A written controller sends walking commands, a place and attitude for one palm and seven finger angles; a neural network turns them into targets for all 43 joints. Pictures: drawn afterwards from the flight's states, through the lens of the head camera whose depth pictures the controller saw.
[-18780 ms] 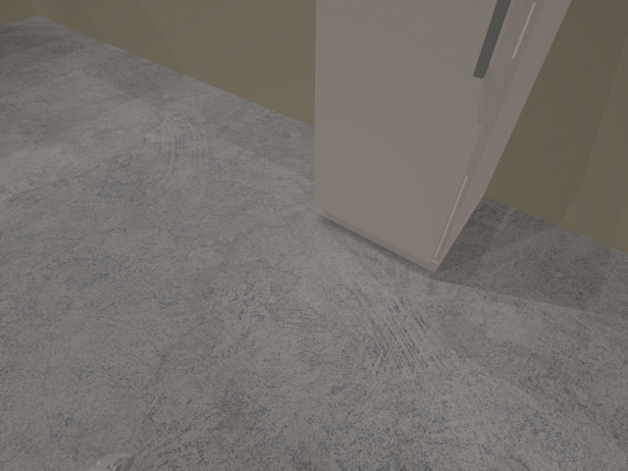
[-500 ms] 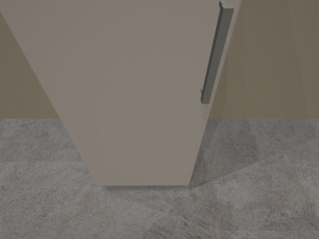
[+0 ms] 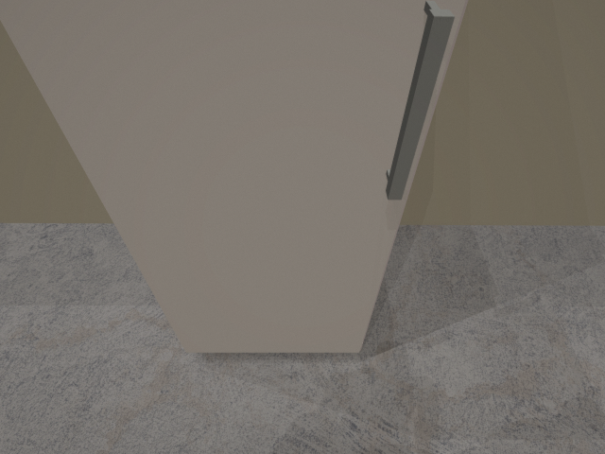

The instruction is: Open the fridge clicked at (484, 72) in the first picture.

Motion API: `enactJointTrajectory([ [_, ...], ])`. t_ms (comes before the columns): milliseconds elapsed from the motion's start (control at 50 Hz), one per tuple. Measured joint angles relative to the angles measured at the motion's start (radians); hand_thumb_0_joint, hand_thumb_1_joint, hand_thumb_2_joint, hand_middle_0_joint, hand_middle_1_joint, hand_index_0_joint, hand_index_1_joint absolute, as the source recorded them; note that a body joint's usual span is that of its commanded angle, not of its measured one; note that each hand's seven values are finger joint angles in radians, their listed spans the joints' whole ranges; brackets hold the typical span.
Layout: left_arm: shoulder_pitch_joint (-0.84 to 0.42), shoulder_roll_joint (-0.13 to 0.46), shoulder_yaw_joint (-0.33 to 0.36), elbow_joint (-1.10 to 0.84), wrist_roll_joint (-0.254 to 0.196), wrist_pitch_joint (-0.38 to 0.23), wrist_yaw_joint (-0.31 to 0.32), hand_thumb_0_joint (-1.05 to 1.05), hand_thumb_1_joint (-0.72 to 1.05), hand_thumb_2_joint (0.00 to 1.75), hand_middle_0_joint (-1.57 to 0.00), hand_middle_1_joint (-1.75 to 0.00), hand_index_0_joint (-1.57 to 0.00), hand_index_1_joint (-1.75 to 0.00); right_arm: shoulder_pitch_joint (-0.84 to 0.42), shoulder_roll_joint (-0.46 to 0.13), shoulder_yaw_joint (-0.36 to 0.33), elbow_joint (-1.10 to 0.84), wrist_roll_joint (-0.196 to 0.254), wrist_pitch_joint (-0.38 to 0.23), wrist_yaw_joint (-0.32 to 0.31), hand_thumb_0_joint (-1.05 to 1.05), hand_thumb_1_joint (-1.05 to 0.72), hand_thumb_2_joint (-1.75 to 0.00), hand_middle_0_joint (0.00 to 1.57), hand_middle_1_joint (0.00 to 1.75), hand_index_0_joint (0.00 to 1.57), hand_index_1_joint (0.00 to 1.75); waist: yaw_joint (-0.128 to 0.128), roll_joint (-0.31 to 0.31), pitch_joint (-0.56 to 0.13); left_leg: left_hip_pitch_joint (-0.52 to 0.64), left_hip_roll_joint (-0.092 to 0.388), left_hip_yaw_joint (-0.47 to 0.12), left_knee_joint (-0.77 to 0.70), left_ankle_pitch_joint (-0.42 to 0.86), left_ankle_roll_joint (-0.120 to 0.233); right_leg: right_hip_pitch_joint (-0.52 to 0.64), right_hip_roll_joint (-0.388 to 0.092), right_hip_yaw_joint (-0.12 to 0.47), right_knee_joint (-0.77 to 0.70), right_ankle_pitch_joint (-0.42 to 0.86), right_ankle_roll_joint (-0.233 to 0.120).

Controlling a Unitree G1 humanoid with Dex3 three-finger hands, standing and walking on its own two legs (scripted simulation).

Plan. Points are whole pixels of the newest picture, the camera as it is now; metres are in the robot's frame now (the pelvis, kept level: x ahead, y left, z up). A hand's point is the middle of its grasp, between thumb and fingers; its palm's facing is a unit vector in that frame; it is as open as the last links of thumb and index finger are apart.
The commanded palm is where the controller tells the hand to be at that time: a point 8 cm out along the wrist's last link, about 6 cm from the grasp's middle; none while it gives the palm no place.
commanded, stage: look again from close up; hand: right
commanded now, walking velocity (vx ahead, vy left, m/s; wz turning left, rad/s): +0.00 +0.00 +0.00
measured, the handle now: (409, 114) +0.52 -0.12 +0.20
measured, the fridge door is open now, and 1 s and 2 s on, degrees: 0 0 0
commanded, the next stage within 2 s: raise the hand to about handle height in 0.02 s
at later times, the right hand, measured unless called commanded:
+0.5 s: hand (429, 395) +0.21 -0.14 +0.00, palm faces -0.04 +1.00 -0.01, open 8.3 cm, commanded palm +0.14 -0.23 +0.00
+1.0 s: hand (504, 350) +0.23 -0.21 +0.08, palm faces +0.02 +1.00 -0.09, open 11.3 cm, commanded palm +0.19 -0.26 +0.10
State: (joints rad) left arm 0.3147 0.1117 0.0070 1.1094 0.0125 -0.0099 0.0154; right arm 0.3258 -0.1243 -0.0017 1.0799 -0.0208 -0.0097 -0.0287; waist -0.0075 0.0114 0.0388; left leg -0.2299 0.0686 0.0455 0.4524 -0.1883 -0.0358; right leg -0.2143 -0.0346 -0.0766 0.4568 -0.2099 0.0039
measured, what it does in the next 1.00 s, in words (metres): stands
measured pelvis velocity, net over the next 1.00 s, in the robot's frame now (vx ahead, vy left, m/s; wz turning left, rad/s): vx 0.03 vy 0.03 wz -0.02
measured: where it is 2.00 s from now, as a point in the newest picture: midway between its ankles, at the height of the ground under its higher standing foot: outside the picture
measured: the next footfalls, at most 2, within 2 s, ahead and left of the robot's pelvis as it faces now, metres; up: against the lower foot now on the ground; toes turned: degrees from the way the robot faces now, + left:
none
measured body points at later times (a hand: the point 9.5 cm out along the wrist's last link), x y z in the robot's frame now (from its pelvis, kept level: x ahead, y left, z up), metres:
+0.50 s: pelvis +0.00 +0.02 -0.04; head +0.01 +0.01 +0.41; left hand +0.20 +0.29 -0.07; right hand +0.20 -0.20 +0.00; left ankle +0.03 +0.14 -0.74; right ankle +0.02 -0.12 -0.74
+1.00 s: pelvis +0.03 +0.03 -0.03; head +0.04 +0.04 +0.42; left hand +0.20 +0.25 -0.10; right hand +0.22 -0.26 +0.09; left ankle +0.03 +0.14 -0.74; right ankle +0.02 -0.12 -0.74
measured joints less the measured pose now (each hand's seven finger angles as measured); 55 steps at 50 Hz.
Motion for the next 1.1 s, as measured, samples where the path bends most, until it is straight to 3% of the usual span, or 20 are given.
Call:
enactJointTrajectory([
  [140, -0.003, 0.003, -0.004, -0.007, 0.004, 0.005, -0.003, 0.01, 0.92, 0.90, -0.20, -0.30, -0.20, -0.30, -0.001, -0.003, 0.009, -0.003, -0.003, -0.002, 0.003, 0.01, -0.91, -0.90, 0.20, 0.30, 0.20, 0.30, 0.003, 0.000, 0.007, 0.005, 0.000, 0.002, 0.003, -0.005, 0.001, 0.005, -0.001, 0.002, 0.001, -0.003, 0.002],
  [180, 0.040, 0.024, -0.039, -0.091, -0.011, -0.047, 0.024, 0.02, 0.93, 0.90, -0.21, -0.30, -0.20, -0.30, 0.111, -0.038, -0.009, -0.343, 0.067, 0.139, -0.018, 0.04, -0.94, -0.90, 0.20, 0.30, 0.21, 0.30, 0.003, 0.013, 0.008, -0.010, 0.004, -0.003, 0.036, -0.021, 0.008, 0.003, 0.003, -0.002, 0.011, -0.010, 0.001],
  [220, 0.073, 0.055, -0.048, -0.145, -0.033, -0.152, 0.044, 0.03, 0.94, 0.89, -0.21, -0.30, -0.21, -0.30, 0.182, -0.079, -0.020, -0.589, 0.114, 0.087, -0.070, 0.06, -0.95, -0.89, 0.21, 0.31, 0.21, 0.30, 0.006, 0.017, -0.019, -0.034, 0.011, -0.005, 0.078, -0.048, 0.019, -0.011, 0.008, -0.003, 0.028, -0.020, 0.004],
  [260, 0.070, 0.092, -0.043, -0.205, -0.060, -0.225, 0.059, 0.03, 0.94, 0.89, -0.21, -0.30, -0.21, -0.30, 0.186, -0.097, -0.022, -0.784, 0.151, 0.073, -0.103, 0.06, -0.93, -0.89, 0.20, 0.32, 0.20, 0.32, 0.022, 0.003, -0.027, -0.046, 0.017, 0.005, 0.108, -0.067, 0.018, -0.031, 0.012, 0.010, 0.061, -0.034, 0.004],
  [320, 0.027, 0.143, -0.016, -0.286, -0.058, -0.318, 0.067, 0.03, 0.93, 0.90, -0.21, -0.30, -0.20, -0.30, 0.137, -0.092, -0.020, -1.002, 0.165, -0.001, -0.093, 0.05, -0.88, -0.87, 0.20, 0.34, 0.20, 0.34, 0.045, -0.021, -0.048, -0.086, 0.020, 0.015, 0.160, -0.092, 0.011, -0.083, 0.012, 0.025, 0.126, -0.060, 0.004],
  [360, -0.013, 0.160, 0.009, -0.339, -0.050, -0.348, 0.055, 0.02, 0.93, 0.90, -0.21, -0.30, -0.20, -0.30, 0.088, -0.076, -0.030, -1.074, 0.174, -0.093, -0.043, 0.04, -0.84, -0.86, 0.20, 0.37, 0.20, 0.36, 0.052, -0.023, -0.072, -0.134, 0.020, 0.012, 0.211, -0.113, 0.012, -0.130, 0.010, 0.026, 0.176, -0.081, 0.006],
  [460, -0.109, 0.151, 0.051, -0.467, -0.035, -0.338, 0.001, 0.02, 0.92, 0.90, -0.20, -0.30, -0.20, -0.30, 0.057, -0.049, -0.085, -1.059, 0.225, -0.350, 0.209, 0.02, -0.72, -0.81, 0.21, 0.43, 0.21, 0.43, 0.038, 0.024, -0.122, -0.292, 0.003, -0.009, 0.383, -0.189, 0.027, -0.272, -0.016, 0.016, 0.338, -0.160, 0.025],
  [520, -0.136, 0.145, 0.060, -0.542, -0.040, -0.304, -0.010, 0.01, 0.91, 0.90, -0.20, -0.30, -0.20, -0.30, 0.125, -0.079, -0.125, -1.046, 0.234, -0.353, 0.309, 0.01, -0.64, -0.78, 0.22, 0.47, 0.22, 0.47, 0.015, 0.050, -0.112, -0.333, -0.007, -0.004, 0.460, -0.234, 0.036, -0.314, -0.030, 0.026, 0.416, -0.204, 0.040],
  [600, -0.138, 0.147, 0.059, -0.594, -0.040, -0.283, 0.006, 0.01, 0.91, 0.90, -0.20, -0.30, -0.20, -0.30, 0.257, -0.131, -0.188, -1.112, 0.261, -0.296, 0.312, 0.01, -0.54, -0.74, 0.23, 0.53, 0.23, 0.53, -0.021, 0.035, -0.095, -0.324, -0.015, 0.036, 0.490, -0.270, 0.047, -0.333, -0.042, 0.068, 0.471, -0.240, 0.049],
  [660, -0.139, 0.153, 0.041, -0.571, -0.038, -0.299, 0.023, 0.01, 0.91, 0.90, -0.20, -0.30, -0.20, -0.30, 0.286, -0.150, -0.237, -1.189, 0.306, -0.346, 0.305, 0.02, -0.47, -0.72, 0.24, 0.58, 0.24, 0.57, -0.050, 0.001, -0.086, -0.306, -0.020, 0.075, 0.486, -0.280, 0.051, -0.347, -0.045, 0.109, 0.497, -0.252, 0.052],
  [720, -0.151, 0.154, 0.010, -0.521, -0.044, -0.318, 0.040, 0.01, 0.91, 0.90, -0.20, -0.30, -0.20, -0.30, 0.205, -0.145, -0.259, -1.229, 0.350, -0.407, 0.343, 0.02, -0.40, -0.69, 0.24, 0.62, 0.24, 0.62, -0.072, -0.036, -0.073, -0.299, -0.022, 0.100, 0.479, -0.278, 0.052, -0.361, -0.045, 0.135, 0.513, -0.254, 0.054],
  [780, -0.159, 0.139, -0.023, -0.487, -0.053, -0.320, 0.055, 0.01, 0.91, 0.90, -0.21, -0.30, -0.20, -0.30, 0.087, -0.147, -0.251, -1.220, 0.360, -0.370, 0.406, 0.01, -0.33, -0.66, 0.24, 0.67, 0.24, 0.66, -0.072, -0.059, -0.059, -0.291, -0.021, 0.101, 0.461, -0.266, 0.050, -0.354, -0.043, 0.136, 0.497, -0.243, 0.053],
  [860, -0.140, 0.105, -0.057, -0.486, -0.061, -0.301, 0.076, 0.01, 0.91, 0.90, -0.21, -0.30, -0.21, -0.30, 0.009, -0.196, -0.243, -1.180, 0.346, -0.195, 0.472, 0.01, -0.23, -0.62, 0.25, 0.73, 0.25, 0.72, -0.039, -0.061, -0.056, -0.267, -0.019, 0.068, 0.411, -0.240, 0.044, -0.302, -0.040, 0.098, 0.421, -0.214, 0.049],
  [900, -0.116, 0.096, -0.062, -0.497, -0.063, -0.294, 0.084, 0.01, 0.90, 0.90, -0.21, -0.30, -0.21, -0.30, 0.020, -0.219, -0.259, -1.178, 0.357, -0.115, 0.476, 0.01, -0.19, -0.60, 0.25, 0.76, 0.25, 0.75, -0.018, -0.057, -0.060, -0.243, -0.019, 0.049, 0.378, -0.227, 0.040, -0.263, -0.039, 0.075, 0.375, -0.201, 0.045],
  [940, -0.087, 0.096, -0.060, -0.505, -0.064, -0.294, 0.092, 0.01, 0.90, 0.90, -0.21, -0.30, -0.21, -0.30, 0.044, -0.230, -0.290, -1.197, 0.380, -0.073, 0.456, 0.01, -0.14, -0.58, 0.26, 0.79, 0.26, 0.78, -0.005, -0.052, -0.064, -0.213, -0.020, 0.036, 0.346, -0.216, 0.036, -0.224, -0.039, 0.060, 0.335, -0.192, 0.043],
  [1020, -0.034, 0.120, -0.039, -0.494, -0.068, -0.309, 0.094, 0.01, 0.90, 0.90, -0.21, -0.30, -0.21, -0.30, 0.073, -0.222, -0.360, -1.260, 0.421, -0.094, 0.395, 0.01, -0.05, -0.54, 0.27, 0.85, 0.27, 0.84, -0.007, -0.038, -0.072, -0.150, -0.022, 0.032, 0.288, -0.200, 0.031, -0.161, -0.038, 0.051, 0.281, -0.180, 0.040],
  [1100, -0.019, 0.160, -0.023, -0.469, -0.073, -0.319, 0.092, 0.01, 0.90, 0.90, -0.21, -0.30, -0.21, -0.30, 0.052, -0.210, -0.374, -1.283, 0.417, -0.111, 0.385, 0.00, 0.04, -0.50, 0.27, 0.91, 0.27, 0.90, -0.027, -0.033, -0.067, -0.096, -0.020, 0.038, 0.243, -0.184, 0.025, -0.116, -0.034, 0.055, 0.250, -0.171, 0.034],
])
